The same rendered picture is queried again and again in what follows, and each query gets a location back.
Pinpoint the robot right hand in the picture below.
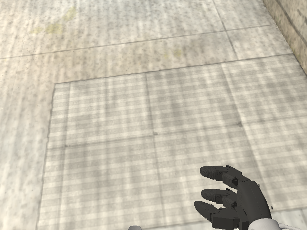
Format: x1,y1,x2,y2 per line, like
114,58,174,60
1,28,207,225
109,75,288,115
194,165,273,230

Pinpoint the robot right forearm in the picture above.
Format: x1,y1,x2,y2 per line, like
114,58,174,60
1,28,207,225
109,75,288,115
248,218,282,230

